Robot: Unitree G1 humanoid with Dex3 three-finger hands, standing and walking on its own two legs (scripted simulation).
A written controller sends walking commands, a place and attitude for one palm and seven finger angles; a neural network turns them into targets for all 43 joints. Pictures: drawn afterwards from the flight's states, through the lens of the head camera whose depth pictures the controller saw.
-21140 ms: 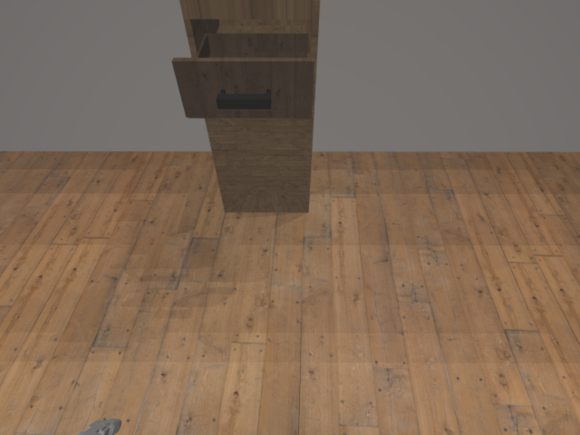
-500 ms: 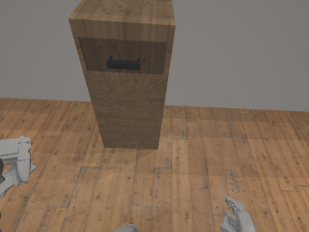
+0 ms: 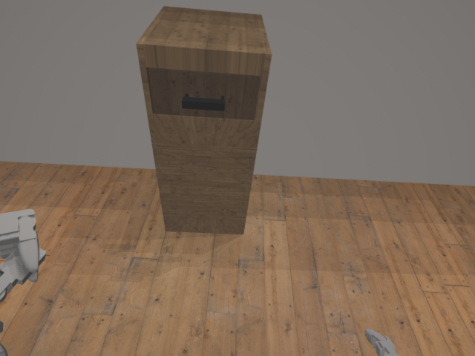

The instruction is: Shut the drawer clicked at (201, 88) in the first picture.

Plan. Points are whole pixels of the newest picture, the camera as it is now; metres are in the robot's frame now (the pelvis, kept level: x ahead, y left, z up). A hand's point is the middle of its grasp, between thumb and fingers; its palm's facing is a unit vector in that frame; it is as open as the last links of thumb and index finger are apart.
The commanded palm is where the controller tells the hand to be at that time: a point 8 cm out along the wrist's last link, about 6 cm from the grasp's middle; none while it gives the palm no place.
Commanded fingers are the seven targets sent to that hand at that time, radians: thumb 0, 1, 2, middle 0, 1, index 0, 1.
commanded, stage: stop stepping back and stand still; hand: left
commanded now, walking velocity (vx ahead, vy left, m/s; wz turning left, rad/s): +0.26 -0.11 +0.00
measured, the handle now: (204, 100) +0.87 +0.17 +0.01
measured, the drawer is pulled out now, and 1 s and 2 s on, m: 0.00 0.00 0.00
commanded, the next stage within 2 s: let the arm hang, fingers relaxed in 1.02 s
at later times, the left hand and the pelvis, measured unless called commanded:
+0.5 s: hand (59, 266) +0.17 +0.23 +0.17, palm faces +0.42 -0.80 -0.43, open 3.3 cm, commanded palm +0.11 +0.28 +0.19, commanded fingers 0.00 0.90 0.90 -1.40 -1.60 -1.40 -1.60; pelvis +0.00 -0.01 +0.00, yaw +3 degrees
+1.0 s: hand (67, 242) +0.20 +0.24 +0.17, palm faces +0.38 -0.80 -0.47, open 3.3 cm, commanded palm +0.14 +0.28 +0.19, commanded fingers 0.00 0.90 0.90 -1.40 -1.60 -1.40 -1.60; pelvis +0.02 -0.01 +0.01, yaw +2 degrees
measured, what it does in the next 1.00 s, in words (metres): steps on the spot: left foot, then right foot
